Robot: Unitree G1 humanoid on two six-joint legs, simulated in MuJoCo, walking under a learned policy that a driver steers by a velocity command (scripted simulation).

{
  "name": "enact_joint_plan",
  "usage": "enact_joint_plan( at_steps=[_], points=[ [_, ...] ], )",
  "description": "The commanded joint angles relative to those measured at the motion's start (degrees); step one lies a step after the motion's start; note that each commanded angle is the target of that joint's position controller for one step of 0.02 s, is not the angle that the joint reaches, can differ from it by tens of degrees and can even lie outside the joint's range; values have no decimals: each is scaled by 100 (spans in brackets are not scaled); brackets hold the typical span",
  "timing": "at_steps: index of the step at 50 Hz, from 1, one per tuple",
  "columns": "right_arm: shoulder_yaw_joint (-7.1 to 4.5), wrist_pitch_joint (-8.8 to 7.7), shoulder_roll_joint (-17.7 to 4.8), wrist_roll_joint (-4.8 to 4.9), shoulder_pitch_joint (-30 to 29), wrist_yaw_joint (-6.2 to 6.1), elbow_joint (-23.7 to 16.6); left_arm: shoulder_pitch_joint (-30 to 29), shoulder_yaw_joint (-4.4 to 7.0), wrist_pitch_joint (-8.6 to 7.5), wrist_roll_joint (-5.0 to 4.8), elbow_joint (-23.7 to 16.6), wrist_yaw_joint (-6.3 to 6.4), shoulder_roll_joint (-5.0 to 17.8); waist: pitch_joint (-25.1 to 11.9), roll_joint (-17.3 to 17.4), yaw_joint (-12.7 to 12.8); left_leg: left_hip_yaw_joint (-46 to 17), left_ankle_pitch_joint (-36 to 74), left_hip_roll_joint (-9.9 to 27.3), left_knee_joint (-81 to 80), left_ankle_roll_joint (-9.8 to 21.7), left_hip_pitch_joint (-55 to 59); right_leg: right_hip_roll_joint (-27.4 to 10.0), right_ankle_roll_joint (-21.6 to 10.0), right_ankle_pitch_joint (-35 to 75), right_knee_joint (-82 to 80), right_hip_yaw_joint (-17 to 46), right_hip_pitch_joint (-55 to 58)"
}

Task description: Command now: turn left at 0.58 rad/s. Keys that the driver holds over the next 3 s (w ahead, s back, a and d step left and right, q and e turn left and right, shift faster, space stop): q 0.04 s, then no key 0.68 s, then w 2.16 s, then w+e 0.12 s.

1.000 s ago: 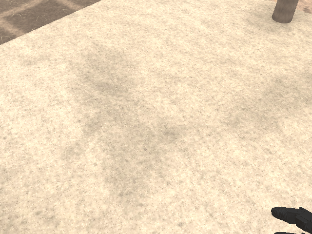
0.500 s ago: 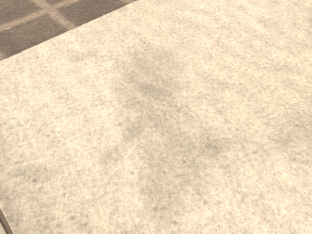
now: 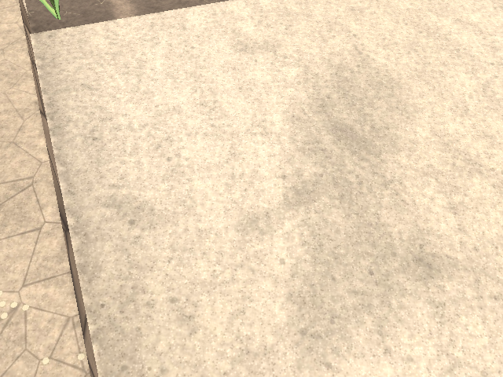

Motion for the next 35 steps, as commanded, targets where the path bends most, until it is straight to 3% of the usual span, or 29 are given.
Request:
enact_joint_plan(
  at_steps=[1,4,8,10,11,12,13,14,15,18,19,21,26,35],
  points=[
    [-293,-38,-1003,11,-82,-110,-360,-113,62,-79,2,-465,11,284,-947,755,5,-1603,1995,1306,-576,989,1207,2,44,262,-626,198,-247],
    [-280,8,-994,-23,-160,-135,-361,-152,32,-91,-25,-464,-40,279,-958,912,-29,-1740,1460,1268,-518,932,998,-9,26,369,-1267,203,142],
    [-198,66,-897,-60,-145,-48,-322,-121,-5,-144,-60,-457,-164,286,-884,1118,-113,-1856,1641,1194,-391,924,642,54,-77,173,-2058,-19,1004],
    [-136,77,-786,-31,-285,-26,-333,53,-10,-202,-86,-407,-247,242,-813,1130,47,-1886,1645,1087,-243,813,541,69,-218,619,-3042,-136,1574],
    [-88,74,-651,10,-277,-37,-315,156,-15,-234,-54,-362,-271,193,-732,1067,158,-1797,1442,945,-147,633,378,63,-346,1293,-3878,-216,2044],
    [-45,43,-475,-21,32,-52,-250,214,12,-253,37,-391,-261,353,-733,769,70,-1619,698,720,99,310,81,-349,-524,1929,-4171,136,2573],
    [-4,-16,-304,-147,553,-39,-208,174,100,-267,156,-498,-241,868,-897,-658,-324,-897,-919,13,1008,-113,-400,-1409,-1039,3476,-4166,1233,3061],
    [-49,-89,-456,-97,301,-43,-284,11,10,-273,273,-410,-283,581,-732,-1448,-316,-467,-1751,12,953,-367,-550,-1860,-1713,3330,-4420,1900,2507],
    [-129,-111,-744,-96,130,-61,-215,-203,-70,-295,228,-511,-305,293,-578,-1071,-193,-379,-1699,203,1068,-542,-313,-1697,-1786,2903,-4506,1776,2345],
    [-67,-29,-394,-151,-19,2,-110,-249,-53,-298,12,-441,-264,402,-568,-829,-203,-247,-260,331,184,-638,564,-963,-1162,1922,-4306,973,2140],
    [-31,-16,-288,-151,8,50,-80,-153,-83,-301,31,-420,-263,348,-545,-758,-200,-258,55,354,39,-603,840,-793,-990,1578,-4269,783,2007],
    [-66,-13,-414,-108,71,94,6,29,-117,-312,81,-464,-284,269,-355,-340,-60,-319,58,360,41,-402,803,-500,-761,807,-4279,467,1866],
    [-68,-135,-361,-89,33,82,163,106,-123,-303,19,-603,-285,192,-286,211,36,-436,450,448,-130,-341,609,-322,-746,1301,-3885,193,2205],
    [-59,-176,-274,-55,143,40,405,254,-109,-256,1,-679,-308,75,-301,210,33,-442,652,472,-103,-362,724,-217,-744,1588,-3785,87,2325]
  ],
)
Next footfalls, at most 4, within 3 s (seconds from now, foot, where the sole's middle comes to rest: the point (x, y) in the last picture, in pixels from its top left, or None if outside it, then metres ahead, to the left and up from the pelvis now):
0.24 right None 0.08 -0.16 -0.78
1.38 right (300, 370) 0.45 -0.14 -0.78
1.94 left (203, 268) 0.73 0.12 -0.78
2.46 right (273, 183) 1.05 -0.08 -0.78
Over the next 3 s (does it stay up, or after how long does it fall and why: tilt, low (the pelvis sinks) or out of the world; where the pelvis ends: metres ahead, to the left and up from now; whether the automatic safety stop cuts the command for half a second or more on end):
stays up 1.16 0.05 -0.01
